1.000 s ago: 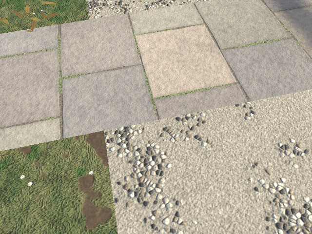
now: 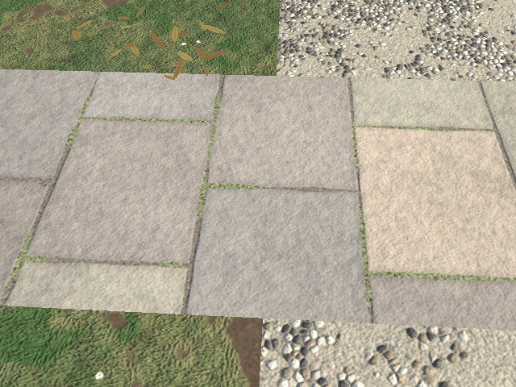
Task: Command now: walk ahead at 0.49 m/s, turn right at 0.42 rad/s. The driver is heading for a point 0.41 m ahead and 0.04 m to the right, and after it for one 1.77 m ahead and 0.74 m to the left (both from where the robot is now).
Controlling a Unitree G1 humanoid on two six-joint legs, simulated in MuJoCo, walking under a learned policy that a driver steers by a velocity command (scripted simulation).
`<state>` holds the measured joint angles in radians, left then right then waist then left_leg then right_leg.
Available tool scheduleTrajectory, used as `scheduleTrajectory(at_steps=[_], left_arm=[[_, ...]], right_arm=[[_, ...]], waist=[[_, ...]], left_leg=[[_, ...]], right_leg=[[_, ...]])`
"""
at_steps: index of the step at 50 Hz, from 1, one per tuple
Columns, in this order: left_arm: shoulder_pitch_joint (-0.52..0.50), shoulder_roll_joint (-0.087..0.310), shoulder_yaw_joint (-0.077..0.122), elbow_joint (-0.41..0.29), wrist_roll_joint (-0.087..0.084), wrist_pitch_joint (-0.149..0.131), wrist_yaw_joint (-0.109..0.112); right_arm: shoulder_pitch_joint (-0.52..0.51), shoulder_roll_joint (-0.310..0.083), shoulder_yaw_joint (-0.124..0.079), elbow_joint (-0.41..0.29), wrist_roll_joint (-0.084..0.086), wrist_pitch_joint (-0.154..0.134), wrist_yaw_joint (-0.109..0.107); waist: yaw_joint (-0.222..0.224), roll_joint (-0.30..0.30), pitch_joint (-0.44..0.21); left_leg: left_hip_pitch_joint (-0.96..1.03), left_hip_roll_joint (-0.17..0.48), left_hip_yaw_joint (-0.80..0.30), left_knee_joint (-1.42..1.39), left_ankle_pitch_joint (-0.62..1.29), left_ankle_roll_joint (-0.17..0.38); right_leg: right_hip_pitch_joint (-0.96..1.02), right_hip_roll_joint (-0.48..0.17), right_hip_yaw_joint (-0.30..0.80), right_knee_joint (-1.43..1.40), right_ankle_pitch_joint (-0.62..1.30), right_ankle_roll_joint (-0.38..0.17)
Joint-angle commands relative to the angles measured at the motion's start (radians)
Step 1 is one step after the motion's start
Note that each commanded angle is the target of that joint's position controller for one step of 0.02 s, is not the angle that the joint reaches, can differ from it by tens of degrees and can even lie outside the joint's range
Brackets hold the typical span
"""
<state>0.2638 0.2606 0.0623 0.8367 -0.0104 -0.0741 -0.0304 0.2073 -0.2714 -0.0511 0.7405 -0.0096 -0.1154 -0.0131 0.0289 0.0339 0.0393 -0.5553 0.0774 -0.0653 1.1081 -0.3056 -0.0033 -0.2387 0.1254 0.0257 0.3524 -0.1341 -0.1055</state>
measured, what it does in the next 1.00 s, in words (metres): walks ahead: left foot, then right foot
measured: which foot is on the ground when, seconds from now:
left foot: up 0.00-0.26, down 0.28-0.68, up 0.70-1.00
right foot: down 0.00-0.28, up 0.30-0.64, down 0.66-1.00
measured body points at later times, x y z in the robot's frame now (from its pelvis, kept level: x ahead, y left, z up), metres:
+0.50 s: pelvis +0.26 +0.04 +0.00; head +0.30 +0.04 +0.45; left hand +0.46 +0.27 -0.11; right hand +0.31 -0.25 -0.11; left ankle +0.32 +0.14 -0.74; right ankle +0.26 -0.11 -0.69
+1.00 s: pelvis +0.33 +0.01 +0.00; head +0.37 +0.02 +0.45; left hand +0.45 +0.30 -0.11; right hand +0.50 -0.25 -0.10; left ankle +0.34 +0.15 -0.71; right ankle +0.36 -0.11 -0.74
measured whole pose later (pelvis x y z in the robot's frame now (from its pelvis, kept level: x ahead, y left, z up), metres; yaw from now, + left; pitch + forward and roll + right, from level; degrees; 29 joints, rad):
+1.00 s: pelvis +0.33 +0.01 +0.00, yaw +5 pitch +1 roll -1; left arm 0.13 0.27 0.06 0.75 0.01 0.02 0.03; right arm 0.20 -0.31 -0.07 0.65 0.02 0.05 0.00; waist 0.02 0.02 0.05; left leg -0.45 0.05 0.00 0.82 -0.36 -0.07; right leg -0.26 -0.06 -0.12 0.43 -0.19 0.00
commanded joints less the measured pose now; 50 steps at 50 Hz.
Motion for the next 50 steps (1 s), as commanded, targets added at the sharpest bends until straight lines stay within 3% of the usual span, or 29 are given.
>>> scheduleTrajectory(at_steps=[1, 5, 8, 11, 13, 14, 15, 16, 17, 18, 19, 20, 22, 24, 27, 30, 32, 33, 34, 35, 36, 37, 38, 39, 41, 46, 50], left_arm=[[-0.048, 0.148, 0.032, -0.082, -0.006, -0.020, 0.020], [0.033, 0.168, 0.039, -0.069, -0.019, -0.004, 0.035], [0.100, 0.166, 0.038, -0.057, -0.027, 0.011, 0.041], [0.112, 0.170, 0.042, -0.061, -0.022, 0.024, 0.048], [0.084, 0.152, 0.037, -0.075, -0.015, 0.028, 0.046], [0.067, 0.102, 0.018, -0.097, -0.001, 0.023, 0.040], [0.197, 0.032, -0.004, -0.110, -0.016, 0.012, 0.043], [0.232, 0.079, -0.004, -0.101, -0.022, 0.008, 0.044], [0.175, 0.147, 0.014, -0.090, -0.023, 0.012, 0.045], [0.098, 0.155, 0.016, -0.103, -0.010, 0.018, 0.048], [0.043, 0.147, 0.017, -0.124, 0.012, 0.021, 0.047], [0.026, 0.132, 0.018, -0.134, 0.023, 0.024, 0.045], [0.030, 0.068, 0.000, -0.134, 0.021, 0.030, 0.041], [0.009, 0.042, -0.014, -0.138, 0.021, 0.031, 0.042], [-0.058, 0.085, -0.007, -0.149, 0.012, 0.043, 0.044], [-0.131, 0.104, 0.001, -0.177, 0.011, 0.054, 0.045], [-0.113, 0.115, 0.011, -0.177, 0.016, 0.048, 0.044], [-0.094, 0.145, 0.021, -0.179, 0.025, 0.043, 0.049], [-0.046, 0.209, 0.034, -0.187, 0.041, 0.047, 0.062], [-0.039, 0.237, 0.043, -0.178, 0.049, 0.062, 0.061], [-0.050, 0.196, 0.036, -0.182, 0.037, 0.063, 0.059], [-0.094, 0.147, 0.023, -0.190, 0.034, 0.058, 0.058], [-0.155, 0.125, 0.016, -0.197, 0.030, 0.057, 0.056], [-0.194, 0.116, 0.013, -0.200, 0.023, 0.056, 0.055], [-0.209, 0.123, 0.014, -0.190, 0.031, 0.059, 0.059], [-0.177, 0.164, 0.033, -0.163, 0.025, 0.074, 0.072], [-0.158, 0.208, 0.050, -0.146, 0.006, 0.080, 0.061]], right_arm=[[0.011, -0.077, -0.023, -0.082, -0.012, 0.003, -0.010], [-0.168, -0.040, -0.006, -0.134, -0.006, -0.005, 0.002], [-0.243, -0.057, -0.009, -0.163, 0.013, -0.011, 0.016], [-0.240, -0.102, -0.025, -0.176, 0.019, -0.023, 0.026], [-0.103, -0.138, -0.046, -0.146, 0.015, -0.032, 0.019], [0.046, -0.186, -0.062, -0.131, -0.002, -0.035, 0.010], [0.164, -0.272, -0.083, -0.104, -0.026, -0.022, 0.007], [0.194, -0.213, -0.073, -0.079, -0.008, -0.014, 0.018], [0.140, -0.139, -0.051, -0.089, -0.002, -0.011, 0.021], [0.073, -0.108, -0.036, -0.100, -0.005, -0.005, 0.026], [0.021, -0.088, -0.025, -0.094, -0.002, 0.000, 0.034], [-0.006, -0.072, -0.016, -0.089, 0.000, 0.001, 0.038], [-0.034, -0.078, -0.016, -0.076, 0.000, 0.008, 0.041], [-0.040, -0.140, -0.035, -0.067, 0.001, 0.025, 0.029], [-0.006, -0.200, -0.056, -0.059, 0.021, 0.056, 0.012], [0.011, -0.192, -0.055, -0.056, 0.034, 0.077, 0.000], [-0.010, -0.176, -0.051, -0.066, 0.039, 0.089, -0.009], [0.006, -0.143, -0.043, -0.068, 0.035, 0.092, -0.012], [0.035, -0.078, -0.024, -0.080, 0.015, 0.092, -0.011], [0.117, -0.060, -0.018, -0.099, 0.023, 0.090, -0.014], [0.120, -0.145, -0.040, -0.087, 0.019, 0.095, -0.017], [0.106, -0.186, -0.059, -0.077, 0.027, 0.107, -0.020], [0.120, -0.182, -0.065, -0.060, 0.027, 0.128, -0.029], [0.123, -0.180, -0.069, -0.059, 0.023, 0.146, -0.034], [0.110, -0.138, -0.060, -0.078, 0.024, 0.161, -0.031], [0.009, -0.085, -0.033, -0.151, 0.023, 0.155, -0.002], [-0.002, -0.119, -0.041, -0.180, 0.026, 0.160, 0.021]], waist=[[-0.044, -0.081, -0.027], [0.023, -0.087, -0.017], [0.052, -0.101, -0.025], [0.028, -0.122, -0.038], [-0.051, -0.135, -0.097], [-0.122, -0.084, -0.228], [-0.101, 0.172, -0.388], [-0.092, 0.273, -0.396], [-0.100, 0.148, -0.263], [-0.084, 0.053, -0.185], [-0.057, 0.009, -0.121], [-0.029, 0.018, -0.102], [0.001, 0.064, -0.103], [0.005, 0.094, -0.144], [-0.017, 0.097, -0.171], [-0.023, 0.097, -0.135], [0.012, 0.091, -0.121], [0.017, 0.061, -0.127], [0.010, -0.105, -0.187], [-0.027, -0.319, -0.217], [-0.006, -0.261, -0.195], [-0.018, -0.196, -0.155], [-0.042, -0.160, -0.129], [-0.049, -0.170, -0.107], [-0.055, -0.176, -0.082], [-0.012, -0.179, -0.124], [-0.009, -0.194, -0.131]], left_leg=[[-0.067, 0.030, -0.002, -0.142, 0.093, -0.039], [0.048, -0.041, 0.023, -0.470, 0.383, -0.051], [0.083, -0.073, 0.004, -0.567, 0.406, -0.053], [0.113, -0.079, -0.024, -0.639, 0.289, -0.025], [0.316, -0.071, -0.005, -0.699, 0.255, 0.026], [0.567, 0.059, -0.109, -0.658, 0.241, 0.093], [0.927, 0.287, -0.472, -0.665, 0.220, 0.255], [0.935, 0.358, -0.706, -0.741, 0.202, 0.308], [0.814, 0.315, -0.592, -0.743, 0.302, 0.282], [0.686, 0.268, -0.438, -0.729, 0.495, 0.260], [0.567, 0.221, -0.336, -0.736, 0.674, 0.256], [0.490, 0.183, -0.273, -0.749, 0.767, 0.241], [0.391, 0.118, -0.191, -0.771, 0.873, 0.231], [0.341, 0.096, -0.147, -0.776, 0.919, 0.239], [0.330, 0.097, -0.165, -0.778, 0.760, 0.228], [0.303, 0.088, -0.225, -0.757, 0.520, 0.199], [0.262, 0.051, -0.262, -0.707, 0.339, 0.153], [0.213, 0.009, -0.253, -0.646, 0.226, 0.109], [0.103, -0.076, -0.169, -0.437, -0.055, 0.051], [-0.048, -0.171, -0.028, -0.253, -0.395, 0.005], [-0.089, -0.112, -0.031, -0.064, -0.367, -0.031], [-0.105, -0.091, -0.036, 0.021, -0.297, -0.044], [-0.097, -0.074, -0.034, 0.050, -0.239, -0.061], [-0.087, -0.062, -0.030, 0.073, -0.191, -0.077], [-0.037, -0.061, 0.010, 0.064, -0.119, -0.095], [0.052, -0.023, 0.058, -0.200, -0.058, -0.087], [0.149, -0.035, 0.101, -0.365, -0.046, -0.042]], right_leg=[[-0.010, -0.265, 0.282, -0.191, 0.162, -0.198], [-0.073, -0.189, 0.208, -0.153, 0.146, -0.124], [-0.006, -0.217, 0.278, -0.098, 0.084, -0.112], [0.106, -0.257, 0.378, 0.004, 0.065, -0.089], [0.088, -0.216, 0.373, 0.135, 0.148, -0.051], [-0.014, -0.165, 0.313, 0.368, 0.094, -0.017], [-0.326, -0.021, 0.155, 0.710, -0.196, 0.063], [-0.469, -0.041, 0.155, 0.883, -0.471, 0.088], [-0.497, -0.072, 0.185, 0.963, -0.422, 0.101], [-0.470, -0.100, 0.144, 0.969, -0.375, 0.116], [-0.452, -0.132, 0.106, 0.909, -0.349, 0.125], [-0.406, -0.168, 0.090, 0.825, -0.327, 0.128], [-0.293, -0.166, 0.044, 0.635, -0.293, 0.146], [-0.177, -0.138, 0.013, 0.471, -0.215, 0.161], [-0.107, -0.100, 0.011, 0.359, -0.068, 0.159], [-0.077, -0.090, 0.035, 0.264, -0.043, 0.139], [0.024, -0.098, 0.037, 0.109, 0.055, 0.111], [0.108, -0.165, 0.070, 0.048, 0.126, 0.078], [0.245, -0.373, 0.234, 0.041, 0.311, 0.003], [0.284, -0.560, 0.435, 0.012, 0.416, -0.157], [0.237, -0.562, 0.463, -0.025, 0.316, -0.207], [0.195, -0.498, 0.375, -0.026, 0.245, -0.169], [0.151, -0.443, 0.290, -0.031, 0.194, -0.128], [0.108, -0.423, 0.237, -0.040, 0.189, -0.114], [0.038, -0.380, 0.132, -0.064, 0.223, -0.113], [0.094, -0.406, 0.038, -0.050, 0.284, -0.134], [0.114, -0.446, 0.023, -0.018, 0.280, -0.117]])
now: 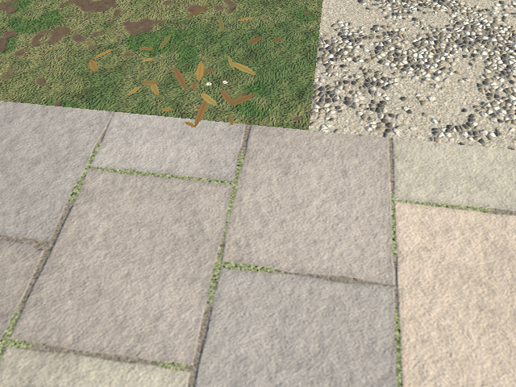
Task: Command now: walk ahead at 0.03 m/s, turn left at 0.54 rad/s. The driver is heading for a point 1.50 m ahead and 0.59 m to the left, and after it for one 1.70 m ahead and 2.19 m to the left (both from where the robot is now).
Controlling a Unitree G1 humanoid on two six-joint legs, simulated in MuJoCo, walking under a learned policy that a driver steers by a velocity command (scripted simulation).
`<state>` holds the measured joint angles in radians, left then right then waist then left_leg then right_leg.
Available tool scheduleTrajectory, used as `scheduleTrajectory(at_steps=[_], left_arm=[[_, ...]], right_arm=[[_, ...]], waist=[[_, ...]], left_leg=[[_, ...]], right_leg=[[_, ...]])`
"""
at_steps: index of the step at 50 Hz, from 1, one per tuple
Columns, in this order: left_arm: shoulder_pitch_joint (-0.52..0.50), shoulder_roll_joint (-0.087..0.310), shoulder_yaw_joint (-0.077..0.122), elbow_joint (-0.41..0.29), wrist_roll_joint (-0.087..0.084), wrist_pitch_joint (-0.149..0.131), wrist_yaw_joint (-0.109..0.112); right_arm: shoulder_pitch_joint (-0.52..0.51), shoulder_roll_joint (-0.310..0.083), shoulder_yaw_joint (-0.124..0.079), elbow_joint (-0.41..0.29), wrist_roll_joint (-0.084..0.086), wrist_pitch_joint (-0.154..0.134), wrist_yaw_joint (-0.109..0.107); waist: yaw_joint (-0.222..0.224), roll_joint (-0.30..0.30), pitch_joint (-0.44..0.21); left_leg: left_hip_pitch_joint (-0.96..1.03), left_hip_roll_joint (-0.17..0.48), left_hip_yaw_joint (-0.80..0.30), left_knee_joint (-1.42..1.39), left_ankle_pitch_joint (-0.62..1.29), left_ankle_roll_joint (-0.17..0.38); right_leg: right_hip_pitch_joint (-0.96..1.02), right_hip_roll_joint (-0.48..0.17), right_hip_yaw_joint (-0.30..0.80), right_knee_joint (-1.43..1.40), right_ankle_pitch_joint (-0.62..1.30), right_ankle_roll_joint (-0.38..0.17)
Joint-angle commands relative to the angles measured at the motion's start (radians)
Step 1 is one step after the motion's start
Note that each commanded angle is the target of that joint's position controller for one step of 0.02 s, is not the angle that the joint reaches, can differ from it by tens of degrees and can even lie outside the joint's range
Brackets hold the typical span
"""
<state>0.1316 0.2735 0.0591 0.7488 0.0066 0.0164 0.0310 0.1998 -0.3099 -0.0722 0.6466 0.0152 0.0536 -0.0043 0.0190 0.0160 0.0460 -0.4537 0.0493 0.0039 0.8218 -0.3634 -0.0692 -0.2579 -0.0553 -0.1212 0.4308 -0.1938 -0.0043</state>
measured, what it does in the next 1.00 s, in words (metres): steps on the spot, turning left: left foot, then right foot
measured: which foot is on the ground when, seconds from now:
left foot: up 0.00-0.06, down 0.08-0.58, up 0.60-0.96, down 0.98-1.00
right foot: down 0.00-0.08, up 0.10-0.56, down 0.58-0.98, up 1.00-1.00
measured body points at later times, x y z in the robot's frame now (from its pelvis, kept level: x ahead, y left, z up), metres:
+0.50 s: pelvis +0.01 +0.03 +0.00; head +0.04 +0.05 +0.45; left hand +0.09 +0.35 -0.11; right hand +0.25 -0.20 -0.08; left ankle +0.01 +0.13 -0.74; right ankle +0.07 -0.11 -0.72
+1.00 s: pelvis +0.00 +0.04 -0.01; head +0.02 +0.06 +0.44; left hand -0.05 +0.35 -0.12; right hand +0.29 -0.10 -0.09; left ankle -0.06 +0.14 -0.74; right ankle +0.06 -0.10 -0.74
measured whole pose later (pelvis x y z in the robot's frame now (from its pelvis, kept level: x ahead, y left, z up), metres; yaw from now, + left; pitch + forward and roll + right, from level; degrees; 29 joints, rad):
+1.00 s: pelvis +0.00 +0.04 -0.01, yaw +32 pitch +1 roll +0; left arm 0.16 0.31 0.06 0.76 0.00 0.02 0.00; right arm 0.18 -0.30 -0.06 0.58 0.01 0.06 -0.01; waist 0.03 -0.02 0.06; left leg -0.26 0.00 -0.01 0.51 -0.24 -0.01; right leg -0.25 -0.09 -0.08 0.56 -0.33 0.04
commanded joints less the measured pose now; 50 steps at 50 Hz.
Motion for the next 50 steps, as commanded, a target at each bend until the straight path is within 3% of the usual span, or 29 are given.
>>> scheduleTrajectory(at_steps=[1, 3, 4, 5, 6, 7, 8, 9, 10, 12, 17, 20, 24, 27, 28, 29, 30, 31, 32, 33, 34, 37, 40, 42, 45, 47, 48, 49, 50], left_arm=[[-0.029, 0.202, 0.056, -0.054, -0.020, -0.011, -0.002], [-0.019, 0.186, 0.054, -0.035, -0.037, -0.011, -0.004], [0.037, 0.145, 0.045, -0.014, -0.024, -0.012, -0.009], [0.042, 0.075, 0.020, -0.054, 0.033, -0.015, -0.018], [-0.070, 0.119, 0.033, -0.088, 0.022, -0.019, -0.008], [-0.087, 0.150, 0.045, -0.087, -0.004, -0.014, -0.003], [-0.062, 0.152, 0.050, -0.073, -0.011, -0.009, 0.003], [-0.042, 0.153, 0.054, -0.053, -0.003, -0.005, 0.011], [-0.024, 0.156, 0.057, -0.048, 0.004, -0.003, 0.014], [0.000, 0.141, 0.055, -0.041, -0.001, -0.006, 0.009], [-0.049, 0.114, 0.042, -0.055, -0.005, -0.014, 0.003], [-0.059, 0.116, 0.041, -0.059, -0.009, -0.022, -0.007], [-0.049, 0.126, 0.044, -0.064, -0.018, -0.039, -0.022], [0.009, 0.127, 0.049, -0.053, -0.018, -0.051, -0.034], [0.041, 0.144, 0.057, -0.043, -0.013, -0.053, -0.034], [0.065, 0.206, 0.070, -0.049, 0.003, -0.047, -0.027], [0.041, 0.273, 0.082, -0.042, 0.028, -0.037, -0.025], [0.004, 0.213, 0.068, -0.072, 0.031, -0.042, -0.022], [-0.045, 0.161, 0.051, -0.089, 0.023, -0.041, -0.014], [-0.082, 0.139, 0.045, -0.097, 0.011, -0.037, -0.008], [-0.089, 0.125, 0.039, -0.099, -0.004, -0.034, -0.002], [-0.038, 0.136, 0.037, -0.092, 0.005, -0.018, 0.011], [0.011, 0.170, 0.048, -0.082, 0.007, -0.007, 0.011], [0.000, 0.197, 0.055, -0.081, -0.001, -0.003, 0.000], [0.000, 0.215, 0.057, -0.070, -0.019, -0.003, -0.016], [-0.018, 0.209, 0.050, -0.060, -0.037, -0.004, -0.020], [0.000, 0.182, 0.039, -0.046, -0.043, -0.008, -0.021], [0.054, 0.133, 0.021, -0.026, -0.023, -0.017, -0.027], [0.083, 0.044, -0.015, -0.046, 0.039, -0.030, -0.043]], right_arm=[[0.015, -0.082, -0.023, -0.088, 0.001, -0.006, 0.017], [0.069, -0.093, -0.035, -0.071, -0.005, -0.004, 0.019], [0.097, -0.143, -0.053, -0.069, -0.007, -0.005, 0.009], [0.106, -0.272, -0.079, -0.100, -0.014, -0.006, -0.012], [0.123, -0.256, -0.069, -0.116, -0.047, -0.027, 0.000], [0.097, -0.226, -0.059, -0.111, -0.052, -0.046, 0.007], [0.040, -0.199, -0.054, -0.111, -0.034, -0.057, 0.004], [-0.002, -0.168, -0.044, -0.119, -0.016, -0.056, -0.001], [-0.032, -0.159, -0.037, -0.125, -0.008, -0.053, -0.006], [-0.034, -0.149, -0.030, -0.132, -0.015, -0.048, -0.014], [-0.008, -0.170, -0.040, -0.130, -0.012, -0.038, -0.029], [-0.013, -0.182, -0.046, -0.135, -0.014, -0.031, -0.027], [-0.031, -0.183, -0.049, -0.142, -0.007, -0.023, -0.019], [-0.068, -0.175, -0.048, -0.149, 0.009, -0.013, -0.021], [-0.067, -0.160, -0.044, -0.150, 0.015, -0.011, -0.024], [-0.023, -0.112, -0.031, -0.148, 0.006, -0.012, -0.024], [-0.006, -0.110, -0.033, -0.175, 0.013, -0.019, -0.024], [0.016, -0.199, -0.061, -0.151, -0.010, -0.027, -0.025], [0.028, -0.226, -0.076, -0.126, -0.002, -0.024, -0.021], [0.045, -0.202, -0.076, -0.103, -0.001, -0.014, -0.023], [0.048, -0.177, -0.070, -0.097, -0.002, -0.005, -0.023], [-0.004, -0.117, -0.048, -0.121, 0.013, -0.001, -0.015], [-0.060, -0.090, -0.032, -0.151, 0.004, -0.005, -0.010], [-0.062, -0.069, -0.018, -0.157, -0.006, -0.008, -0.004], [-0.033, -0.085, -0.020, -0.144, -0.003, -0.008, 0.000], [0.023, -0.079, -0.022, -0.118, -0.004, -0.007, 0.003], [0.051, -0.085, -0.024, -0.103, -0.007, -0.008, 0.002], [0.062, -0.120, -0.030, -0.108, -0.010, -0.008, -0.004], [0.059, -0.190, -0.034, -0.133, -0.025, -0.006, -0.020]], waist=[[-0.010, -0.174, -0.133], [-0.043, -0.144, -0.135], [-0.040, -0.024, -0.138], [-0.007, 0.317, -0.140], [-0.091, 0.258, -0.173], [-0.079, 0.161, -0.150], [-0.043, 0.123, -0.127], [-0.027, 0.093, -0.126], [-0.009, 0.102, -0.126], [0.001, 0.113, -0.150], [-0.029, 0.123, -0.139], [-0.037, 0.137, -0.125], [-0.037, 0.150, -0.132], [0.004, 0.143, -0.147], [0.017, 0.120, -0.154], [-0.005, -0.030, -0.185], [-0.045, -0.310, -0.119], [-0.031, -0.231, -0.111], [-0.049, -0.167, -0.098], [-0.061, -0.137, -0.080], [-0.049, -0.141, -0.065], [-0.009, -0.160, -0.053], [0.033, -0.177, -0.085], [0.031, -0.185, -0.102], [0.023, -0.200, -0.110], [-0.018, -0.185, -0.109], [-0.034, -0.163, -0.111], [-0.025, -0.068, -0.148], [0.016, 0.224, -0.201]], left_leg=[[0.079, -0.012, 0.042, -0.145, 0.040, 0.042], [0.224, -0.053, 0.061, -0.335, 0.179, 0.096], [0.348, -0.005, -0.040, -0.417, 0.363, 0.139], [0.498, 0.273, -0.416, -0.426, 0.746, 0.275], [0.415, 0.349, -0.523, -0.469, 0.723, 0.425], [0.389, 0.295, -0.441, -0.480, 0.651, 0.401], [0.368, 0.236, -0.374, -0.474, 0.579, 0.343], [0.359, 0.200, -0.341, -0.469, 0.534, 0.303], [0.325, 0.177, -0.316, -0.470, 0.551, 0.292], [0.313, 0.151, -0.306, -0.474, 0.553, 0.293], [0.337, 0.132, -0.367, -0.466, 0.411, 0.296], [0.287, 0.124, -0.424, -0.464, 0.338, 0.302], [0.283, 0.110, -0.511, -0.439, 0.379, 0.298], [0.271, 0.068, -0.534, -0.387, 0.409, 0.258], [0.214, 0.030, -0.509, -0.352, 0.332, 0.216], [0.092, -0.048, -0.409, -0.195, 0.072, 0.156], [-0.118, -0.214, -0.194, -0.014, -0.253, 0.093], [-0.139, -0.139, -0.188, 0.227, -0.273, 0.044], [-0.129, -0.117, -0.179, 0.313, -0.203, 0.029], [-0.131, -0.108, -0.163, 0.357, -0.144, 0.009], [-0.164, -0.105, -0.155, 0.403, -0.091, -0.007], [-0.186, -0.079, -0.078, 0.345, -0.030, -0.034], [-0.157, -0.036, -0.055, 0.186, -0.045, -0.044], [-0.050, -0.027, -0.024, 0.066, -0.073, -0.031], [0.066, -0.046, 0.016, -0.096, -0.046, -0.006], [0.186, -0.064, 0.035, -0.318, 0.103, 0.035], [0.289, -0.074, 0.033, -0.455, 0.215, 0.064], [0.442, 0.002, -0.075, -0.485, 0.396, 0.091], [0.580, 0.258, -0.347, -0.438, 0.785, 0.182]], right_leg=[[0.132, -0.268, 0.163, -0.073, 0.321, -0.201], [0.073, -0.228, 0.107, 0.029, 0.217, -0.124], [-0.035, -0.169, 0.029, 0.172, 0.071, -0.042], [-0.330, -0.021, -0.057, 0.502, -0.402, 0.070], [-0.420, 0.051, 0.114, 0.688, -0.497, 0.079], [-0.430, 0.030, 0.165, 0.762, -0.428, 0.065], [-0.436, 0.017, 0.182, 0.753, -0.336, 0.055], [-0.431, 0.008, 0.192, 0.733, -0.276, 0.058], [-0.397, 0.016, 0.189, 0.735, -0.227, 0.066], [-0.353, 0.039, 0.186, 0.725, -0.168, 0.078], [-0.322, 0.062, 0.208, 0.472, -0.137, 0.096], [-0.251, 0.080, 0.216, 0.370, -0.161, 0.091], [-0.168, 0.101, 0.222, 0.250, -0.185, 0.071], [-0.034, 0.105, 0.205, 0.023, -0.067, 0.040], [0.069, 0.062, 0.215, -0.071, 0.050, 0.019], [0.199, -0.124, 0.367, -0.102, 0.122, -0.052], [0.192, -0.301, 0.601, -0.139, 0.308, -0.219], [0.140, -0.368, 0.621, -0.139, 0.325, -0.294], [0.108, -0.310, 0.518, -0.125, 0.296, -0.259], [0.100, -0.238, 0.425, -0.114, 0.241, -0.211], [0.115, -0.210, 0.376, -0.110, 0.233, -0.196], [0.155, -0.174, 0.268, -0.122, 0.275, -0.207], [0.232, -0.208, 0.251, -0.111, 0.321, -0.229], [0.197, -0.216, 0.222, -0.102, 0.359, -0.232], [0.171, -0.229, 0.218, -0.077, 0.388, -0.229], [0.142, -0.215, 0.203, -0.021, 0.364, -0.195], [0.094, -0.193, 0.182, 0.018, 0.312, -0.150], [0.001, -0.145, 0.132, 0.097, 0.167, -0.066], [-0.183, -0.043, 0.047, 0.304, -0.289, 0.040]])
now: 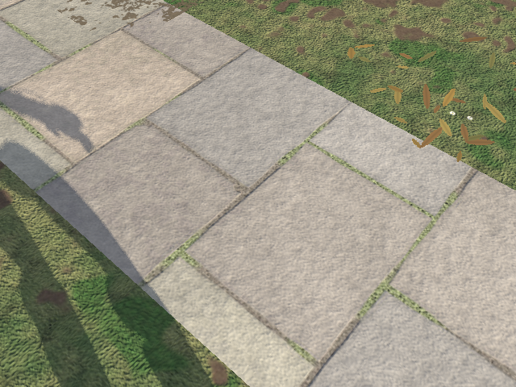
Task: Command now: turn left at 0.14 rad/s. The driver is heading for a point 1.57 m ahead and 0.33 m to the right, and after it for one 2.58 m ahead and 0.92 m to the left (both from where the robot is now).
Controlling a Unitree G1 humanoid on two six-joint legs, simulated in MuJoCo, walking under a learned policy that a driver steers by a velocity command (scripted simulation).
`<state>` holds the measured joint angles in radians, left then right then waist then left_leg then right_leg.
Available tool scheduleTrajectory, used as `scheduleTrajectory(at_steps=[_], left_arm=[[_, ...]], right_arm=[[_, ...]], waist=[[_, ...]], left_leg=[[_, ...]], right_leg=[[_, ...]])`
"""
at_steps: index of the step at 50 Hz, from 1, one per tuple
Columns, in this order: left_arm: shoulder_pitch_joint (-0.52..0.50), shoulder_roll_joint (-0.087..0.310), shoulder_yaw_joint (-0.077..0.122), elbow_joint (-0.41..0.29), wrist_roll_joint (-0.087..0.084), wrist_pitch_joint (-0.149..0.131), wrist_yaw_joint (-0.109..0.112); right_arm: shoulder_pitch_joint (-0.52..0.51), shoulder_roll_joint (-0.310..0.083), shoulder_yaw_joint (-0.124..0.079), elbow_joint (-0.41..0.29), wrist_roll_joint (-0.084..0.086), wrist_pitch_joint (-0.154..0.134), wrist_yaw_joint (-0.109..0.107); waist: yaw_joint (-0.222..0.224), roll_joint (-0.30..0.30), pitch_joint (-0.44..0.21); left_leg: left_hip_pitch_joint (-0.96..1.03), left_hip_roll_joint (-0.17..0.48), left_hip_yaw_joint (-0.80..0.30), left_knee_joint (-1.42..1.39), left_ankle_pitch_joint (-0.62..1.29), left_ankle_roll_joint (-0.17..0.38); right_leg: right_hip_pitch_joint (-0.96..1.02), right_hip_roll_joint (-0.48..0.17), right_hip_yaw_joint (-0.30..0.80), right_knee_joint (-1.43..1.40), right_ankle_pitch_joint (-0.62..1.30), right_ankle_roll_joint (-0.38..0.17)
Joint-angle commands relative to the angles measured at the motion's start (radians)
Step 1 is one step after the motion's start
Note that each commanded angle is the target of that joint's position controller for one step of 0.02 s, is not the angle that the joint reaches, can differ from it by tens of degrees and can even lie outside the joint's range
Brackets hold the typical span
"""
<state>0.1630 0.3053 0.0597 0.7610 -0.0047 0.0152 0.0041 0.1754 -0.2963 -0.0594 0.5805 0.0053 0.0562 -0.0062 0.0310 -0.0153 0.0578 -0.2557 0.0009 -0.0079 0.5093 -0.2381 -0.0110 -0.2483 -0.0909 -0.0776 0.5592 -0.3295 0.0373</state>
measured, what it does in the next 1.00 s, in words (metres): walks ahead, turning right: right foot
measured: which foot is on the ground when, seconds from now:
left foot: down 0.00-0.46, up 0.48-1.00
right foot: up 0.00-0.44, down 0.46-1.00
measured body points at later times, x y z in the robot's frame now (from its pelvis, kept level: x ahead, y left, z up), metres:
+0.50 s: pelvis -0.02 -0.02 -0.01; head +0.01 -0.05 +0.44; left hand +0.16 +0.24 -0.10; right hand +0.09 -0.33 -0.12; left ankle -0.01 +0.12 -0.71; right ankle -0.05 -0.10 -0.73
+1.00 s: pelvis +0.10 -0.04 +0.01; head +0.11 -0.05 +0.46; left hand +0.25 +0.22 -0.10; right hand +0.19 -0.35 -0.08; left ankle +0.23 +0.05 -0.72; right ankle -0.05 -0.10 -0.73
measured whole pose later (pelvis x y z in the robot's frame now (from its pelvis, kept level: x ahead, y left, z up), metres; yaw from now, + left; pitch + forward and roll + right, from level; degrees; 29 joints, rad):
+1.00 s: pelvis +0.10 -0.04 +0.01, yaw -21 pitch +2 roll +1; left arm 0.36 0.31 0.05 0.74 -0.01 -0.04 0.00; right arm 0.11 -0.30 -0.06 0.74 0.03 -0.09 0.04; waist 0.07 0.01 -0.01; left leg -0.44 0.01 0.01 0.52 -0.15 0.01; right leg 0.00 0.04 0.12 0.30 -0.33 -0.05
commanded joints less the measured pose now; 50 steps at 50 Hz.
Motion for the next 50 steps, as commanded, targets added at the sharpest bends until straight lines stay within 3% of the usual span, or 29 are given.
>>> scheduleTrajectory(at_steps=[1, 2, 3, 5, 6, 8, 12, 17, 20, 22, 23, 24, 25, 26, 27, 28, 29, 31, 33, 37, 41, 47, 50], left_arm=[[-0.013, 0.054, -0.003, -0.065, 0.022, -0.023, -0.005], [-0.020, 0.104, 0.010, -0.054, -0.002, -0.014, 0.000], [-0.010, 0.109, 0.016, -0.039, -0.009, -0.006, 0.003], [0.031, 0.121, 0.028, -0.001, -0.003, 0.014, 0.016], [0.046, 0.119, 0.030, 0.007, -0.009, 0.017, 0.017], [0.056, 0.123, 0.035, 0.003, -0.020, 0.019, 0.021], [0.017, 0.094, 0.028, -0.033, -0.018, 0.029, 0.023], [0.022, 0.085, 0.022, -0.073, -0.015, 0.034, 0.005], [0.056, 0.087, 0.026, -0.085, -0.017, 0.038, -0.011], [0.118, 0.098, 0.035, -0.074, -0.012, 0.037, -0.016], [0.141, 0.169, 0.057, -0.077, -0.008, 0.034, -0.006], [0.149, 0.291, 0.081, -0.108, -0.006, 0.024, 0.010], [0.171, 0.265, 0.070, -0.126, 0.036, -0.001, -0.004], [0.123, 0.238, 0.061, -0.130, 0.036, -0.021, -0.010], [0.067, 0.215, 0.058, -0.134, 0.014, -0.030, -0.006], [0.058, 0.177, 0.048, -0.130, -0.014, -0.029, 0.001], [0.067, 0.161, 0.040, -0.129, -0.027, -0.027, 0.009], [0.098, 0.146, 0.032, -0.135, -0.016, -0.031, 0.016], [0.126, 0.155, 0.034, -0.136, -0.005, -0.042, 0.022], [0.148, 0.162, 0.035, -0.125, -0.004, -0.057, 0.027], [0.174, 0.179, 0.037, -0.105, -0.005, -0.062, 0.017], [0.216, 0.181, 0.035, -0.071, -0.008, -0.066, 0.002], [0.215, 0.188, 0.039, -0.059, -0.011, -0.059, 0.002]], right_arm=[[0.060, -0.124, -0.020, -0.061, -0.048, -0.028, -0.007], [0.022, -0.084, -0.007, -0.052, -0.053, -0.048, 0.003], [-0.009, -0.079, -0.006, -0.032, -0.049, -0.062, 0.007], [-0.049, -0.091, -0.009, -0.011, -0.038, -0.078, 0.004], [-0.054, -0.090, -0.008, -0.003, -0.039, -0.080, -0.002], [-0.059, -0.100, -0.017, 0.008, -0.032, -0.073, -0.014], [-0.055, -0.108, -0.028, 0.030, -0.022, -0.052, -0.029], [-0.084, -0.133, -0.045, 0.047, -0.017, -0.041, -0.025], [-0.108, -0.151, -0.053, 0.057, 0.000, -0.038, -0.024], [-0.099, -0.142, -0.054, 0.078, 0.018, -0.034, -0.026], [-0.053, -0.105, -0.047, 0.092, 0.004, -0.037, -0.023], [-0.102, -0.046, -0.023, 0.038, -0.050, -0.040, -0.020], [-0.180, -0.082, -0.034, 0.019, -0.028, -0.044, -0.028], [-0.178, -0.116, -0.046, 0.029, -0.002, -0.041, -0.030], [-0.154, -0.125, -0.052, 0.045, 0.002, -0.038, -0.034], [-0.128, -0.137, -0.058, 0.064, -0.007, -0.039, -0.035], [-0.113, -0.138, -0.061, 0.069, -0.011, -0.043, -0.030], [-0.121, -0.127, -0.060, 0.069, 0.001, -0.062, -0.014], [-0.149, -0.126, -0.061, 0.067, 0.004, -0.085, -0.009], [-0.157, -0.098, -0.050, 0.084, 0.000, -0.121, 0.003], [-0.193, -0.086, -0.036, 0.078, 0.007, -0.144, 0.020], [-0.235, -0.093, -0.016, 0.056, 0.023, -0.168, 0.044], [-0.176, -0.106, -0.015, 0.063, 0.026, -0.171, 0.053]], waist=[[-0.046, 0.246, -0.208], [-0.041, 0.187, -0.156], [-0.031, 0.191, -0.125], [-0.021, 0.177, -0.093], [-0.015, 0.172, -0.086], [-0.023, 0.168, -0.081], [-0.052, 0.139, -0.069], [-0.048, 0.137, -0.099], [-0.021, 0.145, -0.118], [0.015, 0.122, -0.127], [0.001, -0.033, -0.127], [-0.011, -0.324, -0.109], [0.061, -0.205, -0.180], [0.032, -0.116, -0.140], [-0.001, -0.072, -0.106], [-0.011, -0.052, -0.110], [-0.015, -0.072, -0.107], [-0.005, -0.103, -0.077], [0.007, -0.100, -0.052], [0.021, -0.120, -0.042], [0.052, -0.124, -0.011], [0.081, -0.113, 0.028], [0.037, -0.109, 0.009]], left_leg=[[0.198, 0.376, -0.360, -0.152, 0.557, 0.275], [0.150, 0.316, -0.298, -0.180, 0.432, 0.275], [0.137, 0.268, -0.240, -0.186, 0.354, 0.234], [0.097, 0.242, -0.174, -0.191, 0.379, 0.202], [0.078, 0.234, -0.142, -0.189, 0.415, 0.205], [0.104, 0.239, -0.109, -0.184, 0.405, 0.221], [0.157, 0.285, -0.119, -0.190, 0.328, 0.255], [0.167, 0.322, -0.088, -0.166, 0.410, 0.271], [0.164, 0.328, -0.053, -0.114, 0.435, 0.238], [0.102, 0.279, 0.020, -0.010, 0.309, 0.153], [-0.032, 0.198, 0.114, 0.169, 0.113, 0.057], [-0.346, 0.028, 0.157, 0.471, -0.407, -0.059], [-0.387, -0.017, -0.017, 0.648, -0.498, -0.059], [-0.407, 0.009, -0.056, 0.706, -0.420, -0.046], [-0.421, 0.027, -0.066, 0.688, -0.319, -0.039], [-0.435, 0.043, -0.069, 0.646, -0.239, -0.038], [-0.427, 0.046, -0.067, 0.622, -0.158, -0.040], [-0.451, 0.036, -0.064, 0.565, -0.045, -0.038], [-0.470, 0.030, -0.070, 0.456, 0.016, -0.041], [-0.414, 0.029, -0.059, 0.242, 0.103, -0.066], [-0.334, 0.030, -0.040, 0.104, 0.140, -0.070], [-0.318, 0.041, -0.003, 0.025, 0.096, 0.003], [-0.230, 0.019, 0.030, -0.009, 0.070, 0.061]], right_leg=[[-0.184, 0.007, 0.083, 0.261, -0.313, 0.030], [-0.170, -0.006, 0.108, 0.314, -0.291, 0.042], [-0.188, -0.004, 0.115, 0.337, -0.245, 0.045], [-0.171, 0.003, 0.141, 0.378, -0.162, 0.057], [-0.154, 0.020, 0.142, 0.404, -0.140, 0.062], [-0.184, 0.034, 0.129, 0.428, -0.125, 0.068], [-0.239, 0.020, 0.104, 0.387, -0.140, 0.069], [-0.172, 0.021, 0.050, 0.276, -0.142, 0.040], [-0.098, 0.039, 0.016, 0.147, -0.076, -0.001], [0.038, 0.077, -0.002, -0.068, 0.121, -0.054], [0.163, 0.004, 0.151, -0.162, 0.385, -0.108], [0.291, -0.259, 0.532, -0.175, 0.799, -0.279], [0.237, -0.322, 0.615, -0.220, 0.725, -0.419], [0.214, -0.272, 0.528, -0.233, 0.621, -0.388], [0.198, -0.212, 0.458, -0.229, 0.527, -0.328], [0.213, -0.172, 0.436, -0.250, 0.337, -0.287], [0.207, -0.141, 0.435, -0.286, 0.144, -0.272], [0.217, -0.121, 0.474, -0.365, -0.132, -0.268], [0.244, -0.118, 0.485, -0.395, -0.134, -0.265], [0.243, -0.093, 0.423, -0.396, -0.028, -0.250], [0.176, -0.096, 0.409, -0.390, -0.008, -0.253], [0.214, -0.149, 0.395, -0.373, 0.052, -0.262], [0.243, -0.160, 0.345, -0.319, 0.259, -0.239]])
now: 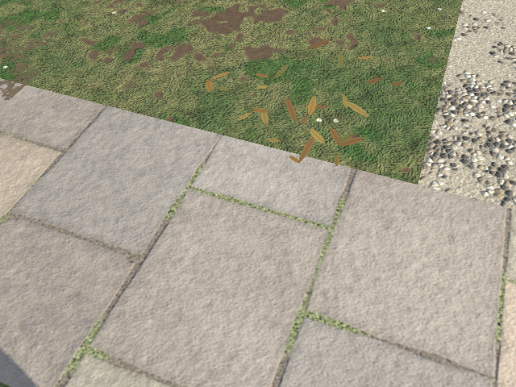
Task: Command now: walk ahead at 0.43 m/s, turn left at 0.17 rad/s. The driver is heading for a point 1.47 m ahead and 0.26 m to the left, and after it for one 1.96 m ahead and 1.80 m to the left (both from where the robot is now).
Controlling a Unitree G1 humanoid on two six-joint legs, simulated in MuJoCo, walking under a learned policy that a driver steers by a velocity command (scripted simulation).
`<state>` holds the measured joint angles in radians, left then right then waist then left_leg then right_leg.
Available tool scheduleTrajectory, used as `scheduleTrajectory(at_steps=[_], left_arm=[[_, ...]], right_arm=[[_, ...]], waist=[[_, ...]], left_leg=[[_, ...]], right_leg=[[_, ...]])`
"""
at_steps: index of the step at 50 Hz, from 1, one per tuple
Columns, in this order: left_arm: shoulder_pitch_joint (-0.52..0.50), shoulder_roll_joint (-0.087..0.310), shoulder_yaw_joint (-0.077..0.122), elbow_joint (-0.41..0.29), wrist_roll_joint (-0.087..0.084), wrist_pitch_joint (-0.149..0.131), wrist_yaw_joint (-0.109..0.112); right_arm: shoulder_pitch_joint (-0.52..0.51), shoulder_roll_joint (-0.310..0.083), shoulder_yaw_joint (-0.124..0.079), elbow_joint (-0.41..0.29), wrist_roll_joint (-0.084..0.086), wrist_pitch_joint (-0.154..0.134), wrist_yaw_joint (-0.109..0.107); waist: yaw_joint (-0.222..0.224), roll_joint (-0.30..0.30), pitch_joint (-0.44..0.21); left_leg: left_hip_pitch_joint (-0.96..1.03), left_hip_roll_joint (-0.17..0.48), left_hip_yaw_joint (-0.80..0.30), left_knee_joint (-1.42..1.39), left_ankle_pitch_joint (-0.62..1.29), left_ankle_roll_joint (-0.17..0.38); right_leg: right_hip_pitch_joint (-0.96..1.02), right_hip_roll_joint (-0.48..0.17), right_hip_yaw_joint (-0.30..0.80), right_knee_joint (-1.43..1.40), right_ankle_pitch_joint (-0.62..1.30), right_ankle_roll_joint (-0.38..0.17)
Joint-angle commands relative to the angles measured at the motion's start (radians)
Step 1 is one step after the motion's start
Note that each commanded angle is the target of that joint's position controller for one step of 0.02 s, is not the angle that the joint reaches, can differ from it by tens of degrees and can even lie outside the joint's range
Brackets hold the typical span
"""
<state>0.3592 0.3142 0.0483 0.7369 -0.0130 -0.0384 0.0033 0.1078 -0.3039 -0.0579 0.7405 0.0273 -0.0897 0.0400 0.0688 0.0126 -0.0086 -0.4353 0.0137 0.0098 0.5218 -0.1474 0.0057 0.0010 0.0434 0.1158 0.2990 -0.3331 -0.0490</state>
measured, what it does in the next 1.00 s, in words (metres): walks ahead, turning left: left foot, then right foot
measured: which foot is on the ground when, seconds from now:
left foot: up 0.00-0.04, down 0.06-0.52, up 0.54-0.98, down 1.00-1.00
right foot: down 0.00-0.06, up 0.08-0.50, down 0.52-1.00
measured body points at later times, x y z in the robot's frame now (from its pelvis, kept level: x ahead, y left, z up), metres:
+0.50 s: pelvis +0.27 +0.04 -0.01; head +0.31 +0.06 +0.44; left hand +0.47 +0.32 -0.07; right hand +0.33 -0.25 -0.13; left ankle +0.10 +0.12 -0.74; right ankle +0.45 -0.04 -0.74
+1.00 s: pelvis +0.52 +0.15 -0.01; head +0.55 +0.17 +0.44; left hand +0.40 +0.41 -0.14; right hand +0.84 +0.03 -0.07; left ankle +0.59 +0.29 -0.74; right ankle +0.45 -0.04 -0.74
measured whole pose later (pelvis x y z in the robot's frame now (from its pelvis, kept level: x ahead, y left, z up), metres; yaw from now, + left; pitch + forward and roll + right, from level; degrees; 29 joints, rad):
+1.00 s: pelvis +0.52 +0.15 -0.01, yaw +20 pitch +2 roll -2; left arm 0.43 0.31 0.06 0.84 -0.02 -0.06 -0.01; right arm 0.02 -0.28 -0.02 0.63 0.01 -0.09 0.03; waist 0.11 0.02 0.03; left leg -0.45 0.03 -0.02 0.50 -0.08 0.04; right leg -0.01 -0.01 0.01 0.41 -0.41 0.02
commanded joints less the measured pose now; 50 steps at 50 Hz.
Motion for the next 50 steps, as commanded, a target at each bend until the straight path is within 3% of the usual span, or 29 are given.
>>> scheduleTrajectory(at_steps=[1, 2, 3, 4, 5, 6, 7, 8, 9, 12, 17, 19, 22, 24, 25, 26, 27, 28, 29, 30, 31, 32, 35, 38, 41, 45, 47, 49, 50], left_arm=[[-0.002, 0.180, 0.050, -0.039, -0.002, -0.003, 0.006], [-0.006, 0.160, 0.043, -0.041, 0.003, -0.002, 0.010], [-0.024, 0.122, 0.025, -0.067, 0.020, -0.004, 0.017], [0.015, 0.058, 0.005, -0.122, 0.029, -0.027, 0.017], [-0.025, 0.118, 0.014, -0.121, 0.005, -0.052, 0.012], [-0.087, 0.149, 0.023, -0.130, -0.023, -0.070, -0.001], [-0.124, 0.137, 0.017, -0.131, -0.017, -0.083, -0.007], [-0.147, 0.131, 0.019, -0.135, 0.007, -0.090, -0.011], [-0.145, 0.127, 0.023, -0.138, 0.023, -0.089, -0.014], [-0.139, 0.092, 0.017, -0.143, 0.033, -0.076, -0.017], [-0.336, 0.035, -0.007, -0.193, 0.024, -0.081, -0.019], [-0.390, 0.044, -0.003, -0.205, 0.012, -0.086, -0.025], [-0.390, 0.082, 0.014, -0.207, 0.004, -0.090, -0.028], [-0.317, 0.114, 0.032, -0.191, 0.004, -0.095, -0.023], [-0.213, 0.139, 0.049, -0.169, 0.008, -0.097, -0.016], [-0.057, 0.176, 0.061, -0.152, 0.024, -0.096, -0.008], [0.048, 0.254, 0.080, -0.119, 0.040, -0.085, -0.009], [0.062, 0.177, 0.066, -0.101, 0.017, -0.080, -0.020], [0.000, 0.111, 0.049, -0.107, 0.010, -0.076, -0.019], [-0.054, 0.089, 0.040, -0.109, 0.015, -0.069, -0.018], [-0.089, 0.075, 0.034, -0.097, 0.020, -0.066, -0.021], [-0.108, 0.062, 0.028, -0.091, 0.028, -0.069, -0.020], [-0.112, 0.069, 0.032, -0.063, 0.012, -0.079, -0.023], [-0.102, 0.118, 0.045, -0.040, 0.003, -0.079, -0.021], [-0.077, 0.145, 0.049, -0.019, -0.006, -0.069, -0.020], [0.007, 0.167, 0.052, 0.026, -0.021, -0.050, -0.019], [0.015, 0.182, 0.055, 0.038, -0.021, -0.035, -0.014], [0.010, 0.154, 0.042, 0.039, -0.013, -0.029, -0.010], [-0.001, 0.088, 0.014, 0.009, 0.010, -0.032, -0.010]], right_arm=[[-0.039, -0.109, -0.024, -0.076, 0.002, -0.024, 0.005], [0.079, -0.140, -0.041, -0.040, 0.000, -0.021, 0.000], [0.246, -0.198, -0.059, -0.012, -0.003, -0.019, -0.006], [0.329, -0.305, -0.083, 0.002, -0.005, -0.016, 0.000], [0.318, -0.209, -0.057, 0.004, 0.011, -0.019, 0.006], [0.262, -0.167, -0.044, -0.010, 0.001, -0.015, -0.001], [0.229, -0.148, -0.038, -0.027, -0.013, -0.008, -0.005], [0.202, -0.130, -0.031, -0.038, -0.016, -0.001, -0.008], [0.182, -0.120, -0.025, -0.049, -0.022, 0.002, -0.013], [0.169, -0.136, -0.028, -0.056, -0.012, 0.007, -0.029], [0.237, -0.170, -0.040, -0.023, -0.001, 0.019, -0.055], [0.283, -0.170, -0.041, -0.007, 0.005, 0.026, -0.060], [0.292, -0.164, -0.044, 0.002, 0.009, 0.036, -0.067], [0.275, -0.164, -0.048, -0.004, 0.004, 0.045, -0.066], [0.257, -0.146, -0.042, -0.013, -0.001, 0.048, -0.061], [0.248, -0.098, -0.022, -0.037, -0.021, 0.048, -0.056], [0.399, 0.002, 0.008, -0.049, -0.006, 0.038, -0.054], [0.436, -0.056, 0.007, -0.030, 0.011, 0.032, -0.053], [0.340, -0.131, -0.014, -0.029, 0.020, 0.033, -0.052], [0.249, -0.139, -0.014, -0.051, 0.010, 0.034, -0.052], [0.187, -0.126, -0.014, -0.072, -0.006, 0.029, -0.050], [0.174, -0.113, -0.016, -0.078, -0.010, 0.030, -0.046], [0.185, -0.053, 0.003, -0.075, -0.011, 0.037, -0.037], [0.095, -0.028, 0.022, -0.103, -0.027, 0.028, -0.029], [-0.002, -0.030, 0.029, -0.119, -0.020, 0.014, -0.017], [-0.108, -0.059, 0.020, -0.161, -0.011, 0.005, -0.007], [-0.084, -0.083, 0.007, -0.161, -0.011, -0.003, -0.004], [0.101, -0.144, -0.029, -0.109, -0.017, -0.005, -0.015], [0.274, -0.218, -0.053, -0.088, -0.035, -0.001, -0.029]], waist=[[-0.047, -0.127, 0.035], [-0.102, -0.096, -0.045], [-0.176, 0.005, -0.168], [-0.146, 0.286, -0.227], [-0.164, 0.211, -0.187], [-0.157, 0.153, -0.065], [-0.147, 0.074, -0.025], [-0.128, 0.027, 0.016], [-0.102, 0.035, 0.018], [-0.072, 0.062, 0.026], [-0.132, 0.065, 0.057], [-0.150, 0.065, 0.052], [-0.124, 0.087, 0.044], [-0.080, 0.109, 0.012], [-0.020, 0.098, -0.059], [0.049, 0.053, -0.220], [0.004, -0.231, -0.382], [-0.002, -0.301, -0.378], [0.014, -0.174, -0.203], [0.006, -0.081, -0.099], [-0.013, -0.052, -0.018], [-0.039, -0.073, 0.008], [-0.071, -0.108, 0.020], [-0.054, -0.085, 0.040], [-0.019, -0.077, 0.050], [0.003, -0.077, 0.071], [-0.030, -0.085, 0.060], [-0.134, -0.064, -0.053], [-0.209, 0.030, -0.202]], left_leg=[[0.066, -0.024, 0.036, -0.051, 0.008, 0.066], [0.239, -0.041, 0.029, -0.060, 0.029, 0.095], [0.481, 0.092, -0.166, -0.074, -0.021, 0.162], [0.742, 0.302, -0.651, -0.184, -0.182, 0.320], [0.756, 0.328, -0.776, -0.272, -0.338, 0.330], [0.673, 0.305, -0.658, -0.279, -0.312, 0.302], [0.595, 0.259, -0.561, -0.281, -0.226, 0.282], [0.518, 0.224, -0.496, -0.295, -0.126, 0.272], [0.461, 0.193, -0.447, -0.310, -0.043, 0.264], [0.352, 0.151, -0.361, -0.337, 0.134, 0.272], [0.214, 0.071, -0.263, -0.316, 0.206, 0.205], [0.223, 0.088, -0.301, -0.297, 0.174, 0.193], [0.321, 0.130, -0.379, -0.225, 0.168, 0.164], [0.358, 0.136, -0.400, -0.135, 0.300, 0.144], [0.342, 0.087, -0.370, -0.006, 0.385, 0.117], [0.242, 0.038, -0.325, 0.229, 0.289, 0.091], [-0.109, -0.116, -0.210, 0.594, -0.192, 0.019], [-0.246, -0.082, -0.216, 0.746, -0.425, 0.010], [-0.297, -0.032, -0.212, 0.795, -0.349, 0.008], [-0.284, 0.006, -0.167, 0.777, -0.278, 0.006], [-0.274, 0.030, -0.151, 0.722, -0.239, 0.005], [-0.236, 0.059, -0.147, 0.673, -0.210, 0.008], [-0.183, 0.082, -0.105, 0.546, -0.188, -0.001], [-0.176, 0.100, -0.076, 0.351, -0.057, -0.012], [-0.101, 0.072, -0.043, 0.163, 0.105, -0.014], [-0.067, 0.045, -0.043, 0.041, 0.122, 0.004], [0.001, 0.027, -0.037, -0.011, 0.077, 0.022], [0.297, 0.009, -0.017, -0.062, 0.068, 0.062], [0.565, 0.187, -0.192, -0.039, 0.065, 0.123]], right_leg=[[-0.027, -0.269, 0.106, 0.015, 0.428, -0.131], [-0.065, -0.221, 0.041, 0.167, 0.593, -0.102], [-0.211, -0.160, -0.038, 0.450, 0.533, -0.051], [-0.595, 0.016, -0.103, 0.798, -0.012, 0.042], [-0.755, -0.001, 0.000, 0.910, -0.191, 0.042], [-0.825, -0.055, 0.005, 0.938, -0.117, 0.027], [-0.811, -0.089, -0.009, 0.911, -0.049, 0.020], [-0.794, -0.110, -0.018, 0.842, 0.003, 0.028], [-0.742, -0.127, -0.019, 0.787, 0.044, 0.037], [-0.682, -0.116, -0.059, 0.669, 0.086, 0.086], [-0.540, -0.046, -0.090, 0.309, 0.376, 0.121], [-0.488, -0.025, -0.077, 0.244, 0.435, 0.115], [-0.459, -0.031, -0.030, 0.182, 0.386, 0.083], [-0.363, -0.029, -0.045, 0.166, 0.294, 0.043], [-0.206, -0.037, -0.060, 0.129, 0.309, 0.010], [0.059, -0.160, 0.038, 0.180, 0.272, -0.054], [0.433, -0.403, 0.471, 0.143, 0.099, -0.218], [0.416, -0.461, 0.703, 0.029, -0.089, -0.243], [0.273, -0.415, 0.566, 0.002, -0.133, -0.202], [0.135, -0.369, 0.423, -0.009, -0.041, -0.175], [0.012, -0.328, 0.331, -0.037, 0.078, -0.172], [-0.061, -0.296, 0.262, -0.064, 0.153, -0.165], [-0.144, -0.269, 0.158, -0.126, 0.266, -0.187], [-0.166, -0.262, 0.077, -0.165, 0.315, -0.197], [-0.181, -0.233, 0.000, -0.167, 0.330, -0.167], [-0.110, -0.274, 0.027, -0.127, 0.321, -0.139], [-0.077, -0.289, 0.052, -0.072, 0.356, -0.118], [-0.134, -0.215, -0.001, 0.157, 0.506, -0.067], [-0.299, -0.149, -0.050, 0.453, 0.309, -0.021]])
